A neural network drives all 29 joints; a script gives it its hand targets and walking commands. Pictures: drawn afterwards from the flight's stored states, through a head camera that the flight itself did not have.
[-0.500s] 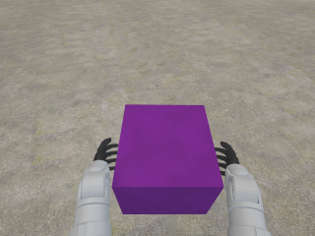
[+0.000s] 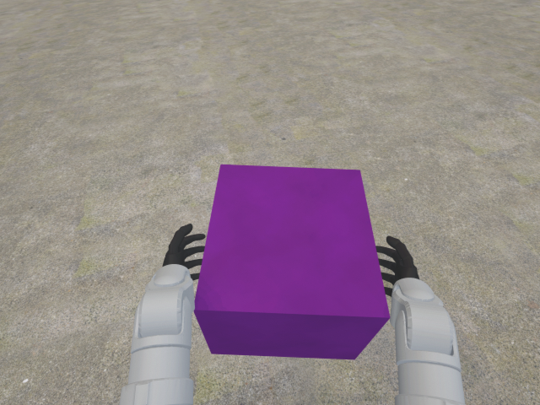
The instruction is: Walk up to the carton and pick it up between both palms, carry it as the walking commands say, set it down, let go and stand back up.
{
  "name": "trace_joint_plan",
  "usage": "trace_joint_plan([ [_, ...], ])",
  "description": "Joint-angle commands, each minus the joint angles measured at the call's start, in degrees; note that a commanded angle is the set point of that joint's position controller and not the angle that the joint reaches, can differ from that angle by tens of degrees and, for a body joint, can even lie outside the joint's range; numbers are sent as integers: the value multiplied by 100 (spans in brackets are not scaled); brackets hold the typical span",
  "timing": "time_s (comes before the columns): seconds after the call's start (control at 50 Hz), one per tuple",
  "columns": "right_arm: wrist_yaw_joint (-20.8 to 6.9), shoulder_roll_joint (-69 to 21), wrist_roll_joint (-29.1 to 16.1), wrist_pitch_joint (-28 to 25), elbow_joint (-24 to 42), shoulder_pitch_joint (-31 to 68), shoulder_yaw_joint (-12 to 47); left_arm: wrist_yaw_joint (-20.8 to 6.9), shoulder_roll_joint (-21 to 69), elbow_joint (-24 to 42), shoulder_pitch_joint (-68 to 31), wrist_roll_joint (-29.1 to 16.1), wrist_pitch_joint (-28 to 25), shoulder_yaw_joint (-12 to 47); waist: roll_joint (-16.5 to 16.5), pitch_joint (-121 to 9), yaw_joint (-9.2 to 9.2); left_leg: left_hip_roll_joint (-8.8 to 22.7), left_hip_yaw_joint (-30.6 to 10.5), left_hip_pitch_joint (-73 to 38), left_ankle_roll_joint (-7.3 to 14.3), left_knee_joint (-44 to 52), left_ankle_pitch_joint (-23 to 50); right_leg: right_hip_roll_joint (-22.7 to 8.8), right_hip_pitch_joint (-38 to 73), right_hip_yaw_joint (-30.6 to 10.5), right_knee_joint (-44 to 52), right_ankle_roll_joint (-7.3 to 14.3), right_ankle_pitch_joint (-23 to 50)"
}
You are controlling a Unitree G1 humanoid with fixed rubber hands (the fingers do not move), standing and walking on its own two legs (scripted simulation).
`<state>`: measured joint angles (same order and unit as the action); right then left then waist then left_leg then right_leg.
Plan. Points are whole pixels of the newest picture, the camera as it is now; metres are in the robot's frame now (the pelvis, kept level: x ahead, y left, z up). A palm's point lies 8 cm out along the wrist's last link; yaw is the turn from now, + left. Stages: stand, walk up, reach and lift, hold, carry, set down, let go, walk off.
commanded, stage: carry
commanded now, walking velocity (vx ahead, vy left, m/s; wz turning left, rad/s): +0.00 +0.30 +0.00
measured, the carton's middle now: (286, 260) +0.37 +0.00 -0.02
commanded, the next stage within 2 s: none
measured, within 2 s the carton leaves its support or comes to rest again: neither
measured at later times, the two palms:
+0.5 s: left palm (44, 286) +0.25 +0.34 +0.10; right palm (288, 291) +0.23 +0.00 +0.11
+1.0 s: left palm out of the picture +0.20 +0.37 +0.11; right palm (259, 343) +0.17 +0.03 +0.11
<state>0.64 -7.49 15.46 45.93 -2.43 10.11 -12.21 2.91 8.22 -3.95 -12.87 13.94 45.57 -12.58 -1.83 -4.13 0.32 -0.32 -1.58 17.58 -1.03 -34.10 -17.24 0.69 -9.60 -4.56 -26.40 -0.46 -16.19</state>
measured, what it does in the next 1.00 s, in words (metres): steps to the left: left foot, then right foot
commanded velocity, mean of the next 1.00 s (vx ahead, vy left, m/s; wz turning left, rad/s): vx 0.00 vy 0.05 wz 0.00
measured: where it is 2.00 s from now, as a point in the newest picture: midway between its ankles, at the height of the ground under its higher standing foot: outside the picture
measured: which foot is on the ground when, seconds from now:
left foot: up 0.00-0.22, down 0.24-1.00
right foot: down 0.00-0.24, up 0.26-0.78, down 0.80-1.00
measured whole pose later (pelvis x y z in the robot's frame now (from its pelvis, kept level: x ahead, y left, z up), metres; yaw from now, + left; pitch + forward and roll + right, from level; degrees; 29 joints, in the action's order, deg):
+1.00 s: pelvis -0.04 +0.21 +0.00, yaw -5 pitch +1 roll -2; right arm 9.6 -7.3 7.0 74.1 28.6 0.3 -3.9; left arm 9.1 7.3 26.7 -2.3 6.8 73.1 -6.7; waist -1.9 -10.5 0.4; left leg -3.3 13.2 18.5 2.3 -23.1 -8.6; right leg -2.3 -13.0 9.6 -28.0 -0.4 -18.1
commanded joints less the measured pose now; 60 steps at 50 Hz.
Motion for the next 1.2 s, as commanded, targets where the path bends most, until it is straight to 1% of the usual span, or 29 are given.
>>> trace_joint_plan([
  [0.0, -1405, -5726, -2796, 110, 2007, 4099, 4861, -1812, 5637, 1370, -2652, -2447, 232, 4402, 1366, -1139, 82, 238, 139, 1166, -43, -915, -776, -2077, 823, -1681, 134, 795, 4471],
  [0.04, -1289, -5316, -2811, 440, 2446, 3550, 5001, -1684, 5438, 1690, -2303, -2543, 573, 4634, 1397, -1670, 86, 72, 206, 1647, -15, -966, -737, -2102, 1534, -1515, -351, 740, 6407],
  [0.1, -1005, -5116, -2866, 1031, 2787, 2292, 5049, -1402, 4995, 2588, -1653, -2665, 1084, 4715, 1493, -2133, 101, -152, 464, 1578, -26, -523, -302, -1639, 1912, -629, -807, 453, 6558],
  [0.12, -850, -5101, -2912, 1188, 3017, 2243, 5168, -1317, 4984, 2611, -1345, -2734, 1246, 4684, 2030, -2010, 162, -294, 857, 1773, -119, -106, -265, -1434, 2066, -551, -946, 424, 6898],
  [0.14, -818, -5041, -3040, 1309, 3492, 2140, 5180, -1172, 4934, 3224, -1325, -2824, 1357, 4821, 1680, -2432, 96, -150, 624, 1003, -36, 359, 209, -1512, 1597, -490, -1065, 366, 6348],
  [0.18, -712, -5103, -3249, 1637, 3795, 2123, 5197, -936, 4766, 3719, -1247, -2913, 1636, 4760, 1242, -2588, -35, 25, 822, -761, -11, 2003, 1664, -1065, 437, 96, -1695, 12, 4295],
  [0.22, -563, -4794, -3288, 1932, 4025, 1996, 4989, -747, 4584, 3618, -764, -2811, 1999, 4692, -982, -2730, -58, 1644, -819, -2972, 596, 829, 5463, -288, -2761, 586, -2948, -197, -1863],
  [0.24, -506, -4672, -3147, 1982, 3957, 1583, 4782, -659, 4500, 3840, -954, -2872, 2082, 4865, -1200, -2592, 70, 1962, -595, -2152, 730, 575, 5311, -435, -2492, 550, -3800, -158, -2079],
  [0.32, -383, -4566, -3064, 2235, 4206, 1626, 4603, -722, 4624, 4032, -1373, -3189, 2408, 4984, -417, -1510, -78, 1627, -320, -567, 1111, 1220, 2908, -583, -2206, 740, -3105, -122, -1499],
  [0.36, -329, -4567, -2903, 2317, 3746, 1364, 4230, -640, 4680, 4215, -2173, -3329, 2472, 5238, -595, -1145, -69, 1564, -556, -444, 767, 1534, 1865, -427, -2249, 761, -3110, -62, -1118],
  [0.42, -290, -4298, -2848, 2397, 3735, 1235, 4157, -664, 4598, 3675, -1431, -3284, 2566, 5001, -407, -1266, -61, 1538, -298, -347, 869, 1744, -35, -536, -2009, 719, -2662, -65, -929],
  [0.54, -369, -4317, -2897, 2451, 3760, 1046, 4110, -527, 4679, 3789, -1427, -3192, 2581, 4997, -639, -1346, -60, 1526, -603, -1163, 270, 1592, 3274, -228, -1732, 955, -1661, -97, -930],
  [0.6, -419, -4379, -3213, 2493, 4262, 1794, 4622, -494, 4668, 3513, -983, -2871, 2609, 4615, 69, -1424, -79, 1465, -553, -1429, 3, 1840, 2816, -183, -1411, 1077, -1173, -153, -750],
  [0.68, -414, -4235, -3144, 2613, 4134, 1647, 4577, -480, 4595, 3355, -802, -2747, 2715, 4417, -58, -1370, -80, 1422, -688, -852, 27, 2187, 1140, -294, -764, 1049, -658, -87, -835],
  [0.7, -426, -4185, -3024, 2666, 3727, 1261, 4366, -453, 4477, 3448, -1071, -2763, 2746, 4454, -486, -1428, -92, 1419, -660, -764, -132, 2415, 704, -224, -628, 1211, -464, 13, -722],
  [0.74, -436, -4488, -3145, 2657, 3802, 1772, 4544, -493, 4581, 3590, -1249, -2721, 2682, 4359, -27, -1154, 13, 1179, -224, -136, -528, 2687, -582, -336, 104, 1369, 451, 71, -410],
  [0.78, -471, -4511, -3286, 2536, 4482, 2094, 4662, -529, 4825, 3757, -1202, -2841, 2660, 4578, -482, -1375, 43, 842, 258, -293, -1072, 2445, 344, -555, 503, 1316, 683, 162, -421],
  [0.8, -420, -4623, -3226, 2584, 4191, 2008, 4631, -547, 4771, 3477, -1068, -2826, 2698, 4381, 301, -1432, -16, 813, 159, -386, -673, 1958, 833, -769, 554, 1049, 584, 136, 161],
  [0.84, -432, -4724, -3236, 2582, 3996, 2328, 4647, -552, 4732, 3551, -1454, -2829, 2617, 4402, 704, -1395, -71, 856, 122, -712, -448, 1385, 1291, -1055, -64, 592, 432, 241, 188],
  [0.92, -415, -4564, -2946, 2683, 3439, 1708, 4397, -637, 4541, 3378, -1394, -2982, 2667, 4420, 421, -768, -79, 977, -209, -408, 28, 1803, -896, -1004, -1406, 513, 644, 192, -1826],
  [0.94, -438, -4448, -2979, 2613, 3780, 1962, 4393, -639, 4629, 3512, -1426, -3013, 2642, 4538, 98, -770, -29, 1097, -310, -232, -36, 2018, -860, -825, -1076, 792, 338, 131, -1131],
  [0.96, -386, -4446, -2974, 2596, 3914, 2218, 4302, -630, 4729, 3473, -1692, -3085, 2669, 4603, -223, -859, 1, 1041, -277, 84, -608, 2681, -798, -421, -507, 1392, 156, 54, -979],
  [1.02, -404, -4462, -2942, 2623, 3618, 1882, 4169, -615, 4632, 3497, -1702, -3109, 2691, 4664, -489, -858, -1, 965, 59, -456, -694, 2683, -423, -416, -667, 1464, -16, 51, -675],
  [1.06, -366, -4201, -2715, 2720, 3016, 1338, 3989, -552, 4333, 3233, -1455, -2996, 2729, 4549, -915, -643, 9, 818, 348, -127, -1401, 2955, 10, -496, -284, 1699, 340, 23, -978],
  [1.1, -404, -4266, -2805, 2720, 3143, 1683, 4059, -538, 4420, 3080, -1432, -2937, 2723, 4427, -312, -782, 170, 260, 1158, -127, -2143, 1661, 1228, -865, 350, 1428, 1252, 283, -859],
  [1.12, -419, -4269, -2907, 2684, 3294, 1797, 4155, -527, 4370, 3346, -1698, -3037, 2640, 4399, 1562, -1150, 217, -295, 1429, -588, -2798, -1771, 1055, -2174, -93, 353, 2244, 864, -1101],
  [1.14, -468, -4672, -3339, 2582, 3871, 2527, 4463, -633, 4850, 3295, -1669, -3059, 2601, 4365, 2944, -1282, -62, 655, -560, -873, -1292, -3534, -505, -2840, -1552, -520, 1386, 1095, -534],
  [1.16, -458, -4769, -3266, 2576, 3824, 2567, 4575, -708, 4972, 3117, -1531, -3016, 2662, 4361, 1803, -927, -135, 738, -832, -775, -492, -2639, -794, -2112, -2149, 402, 1055, 801, -456],
  [1.18, -498, -4741, -3212, 2558, 3733, 2753, 4597, -718, 4956, 3053, -1608, -2913, 2650, 4368, 1214, -498, -149, 511, -383, -546, -236, -2816, -861, -2059, -2503, 523, 1183, 553, -731],
])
